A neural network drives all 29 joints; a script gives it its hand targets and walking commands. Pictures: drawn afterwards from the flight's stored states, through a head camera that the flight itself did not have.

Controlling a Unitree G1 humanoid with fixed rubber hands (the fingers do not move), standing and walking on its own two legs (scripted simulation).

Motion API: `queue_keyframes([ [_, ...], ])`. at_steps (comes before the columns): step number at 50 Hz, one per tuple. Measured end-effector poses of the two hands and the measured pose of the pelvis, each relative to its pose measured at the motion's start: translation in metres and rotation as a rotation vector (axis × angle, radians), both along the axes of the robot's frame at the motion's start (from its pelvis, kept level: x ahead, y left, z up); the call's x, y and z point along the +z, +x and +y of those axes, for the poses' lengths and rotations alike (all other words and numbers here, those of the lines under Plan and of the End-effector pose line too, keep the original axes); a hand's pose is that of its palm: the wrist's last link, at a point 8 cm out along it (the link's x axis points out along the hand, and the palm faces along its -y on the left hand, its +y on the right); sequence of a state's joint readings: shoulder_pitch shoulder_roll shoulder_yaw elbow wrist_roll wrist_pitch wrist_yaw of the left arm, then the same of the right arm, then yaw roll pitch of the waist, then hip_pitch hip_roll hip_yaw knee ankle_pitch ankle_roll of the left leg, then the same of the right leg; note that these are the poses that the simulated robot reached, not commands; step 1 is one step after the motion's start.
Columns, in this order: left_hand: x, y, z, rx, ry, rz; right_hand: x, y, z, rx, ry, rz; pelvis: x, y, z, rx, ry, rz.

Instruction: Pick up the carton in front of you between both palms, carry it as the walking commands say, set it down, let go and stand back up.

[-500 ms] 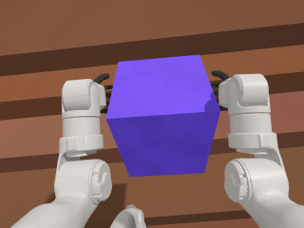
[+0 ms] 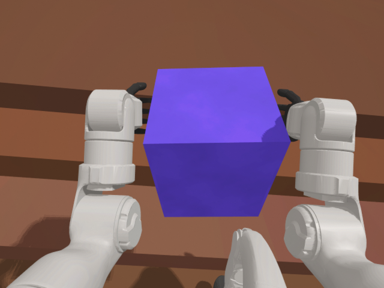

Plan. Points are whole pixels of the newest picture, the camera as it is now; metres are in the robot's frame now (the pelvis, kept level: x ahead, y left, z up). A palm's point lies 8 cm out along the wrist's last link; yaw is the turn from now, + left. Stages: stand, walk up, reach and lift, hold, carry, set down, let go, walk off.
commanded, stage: carry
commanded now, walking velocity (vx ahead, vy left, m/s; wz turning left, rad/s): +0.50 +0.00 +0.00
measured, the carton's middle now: (210, 146) +0.38 +0.01 +0.12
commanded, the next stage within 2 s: none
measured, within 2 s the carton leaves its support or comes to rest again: neither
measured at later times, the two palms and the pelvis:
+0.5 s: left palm out of the picture +0.63 +0.18 +0.35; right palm (274, 1) +0.66 -0.11 +0.34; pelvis +0.27 +0.03 +0.14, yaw +1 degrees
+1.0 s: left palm out of the picture +0.92 +0.25 +0.48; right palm out of the picture +0.91 -0.05 +0.50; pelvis +0.53 +0.10 +0.29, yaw +0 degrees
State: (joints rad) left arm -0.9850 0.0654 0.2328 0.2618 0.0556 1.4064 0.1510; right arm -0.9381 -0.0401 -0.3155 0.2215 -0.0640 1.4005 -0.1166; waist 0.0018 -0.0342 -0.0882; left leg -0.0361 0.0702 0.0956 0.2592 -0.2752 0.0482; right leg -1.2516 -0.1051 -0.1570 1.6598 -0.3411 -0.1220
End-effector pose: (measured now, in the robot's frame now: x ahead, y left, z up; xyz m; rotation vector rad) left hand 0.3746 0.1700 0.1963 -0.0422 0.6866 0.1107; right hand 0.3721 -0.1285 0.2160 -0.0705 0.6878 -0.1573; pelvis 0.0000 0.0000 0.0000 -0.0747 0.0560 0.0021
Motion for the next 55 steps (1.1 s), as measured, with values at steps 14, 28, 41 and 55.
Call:
queue_keyframes([
  [14, 0.045, 0.122, 0.009, 0.102, 0.074, 0.135, 0.025, 0.17, 0.015, 0.103, 0.107, 0.128, 0.103, 0.143, -0.02, 0.032, 0.029, -0.009],
  [28, 0.167, 0.301, 0.021, 0.043, 0.118, -0.002, 0.133, 0.322, 0.024, 0.048, 0.116, -0.028, 0.154, 0.311, 0.042, 0.017, 0.136, 0.021],
  [41, 0.192, 0.457, 0.042, -0.087, 0.015, 0.142, 0.183, 0.431, 0.045, -0.116, 0.023, 0.095, 0.248, 0.439, 0.102, -0.019, 0.11, -0.012],
  [55, 0.307, 0.601, 0.082, -0.011, 0.009, 0.005, 0.309, 0.602, 0.085, -0.026, -0.01, -0.044, 0.303, 0.6, 0.091, 0.004, 0.016, -0.008],
])
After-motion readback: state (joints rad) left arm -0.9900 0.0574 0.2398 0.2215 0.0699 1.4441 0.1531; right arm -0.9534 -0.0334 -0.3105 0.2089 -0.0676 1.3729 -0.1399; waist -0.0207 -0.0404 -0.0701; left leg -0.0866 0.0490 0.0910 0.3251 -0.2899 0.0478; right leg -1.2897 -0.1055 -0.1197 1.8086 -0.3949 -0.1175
